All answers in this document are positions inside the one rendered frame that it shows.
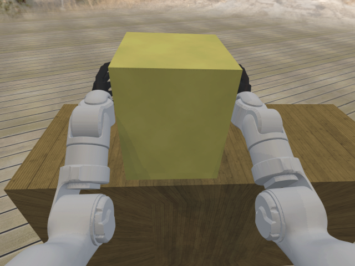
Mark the robot right hand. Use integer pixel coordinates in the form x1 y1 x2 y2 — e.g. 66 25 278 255
237 64 251 93

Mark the robot right upper arm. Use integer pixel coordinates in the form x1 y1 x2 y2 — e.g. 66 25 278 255
255 186 355 266

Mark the robot left upper arm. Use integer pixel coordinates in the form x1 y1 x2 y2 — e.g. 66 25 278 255
5 194 115 266

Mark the carton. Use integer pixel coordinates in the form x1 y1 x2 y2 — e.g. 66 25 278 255
108 32 243 180

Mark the pedestal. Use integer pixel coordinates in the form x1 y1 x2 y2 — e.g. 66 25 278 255
4 104 355 266

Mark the robot left hand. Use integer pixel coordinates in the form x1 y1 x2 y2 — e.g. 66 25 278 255
92 62 113 96

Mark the left robot forearm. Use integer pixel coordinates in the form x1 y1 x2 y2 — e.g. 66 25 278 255
47 90 115 237

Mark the right robot forearm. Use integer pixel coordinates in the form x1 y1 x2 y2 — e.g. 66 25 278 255
231 91 328 225

